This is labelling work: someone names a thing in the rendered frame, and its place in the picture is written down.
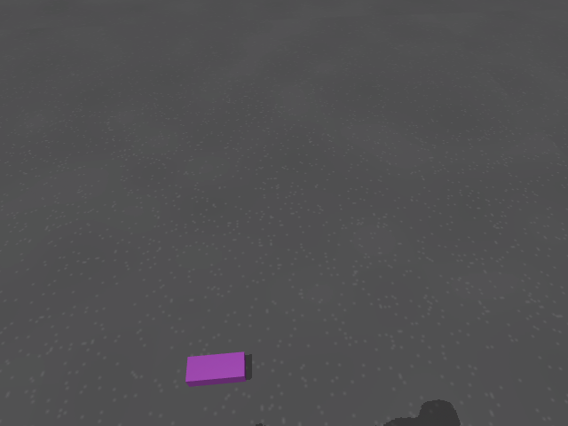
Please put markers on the carton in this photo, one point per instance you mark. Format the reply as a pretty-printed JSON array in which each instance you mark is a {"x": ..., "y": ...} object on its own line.
[{"x": 216, "y": 369}]

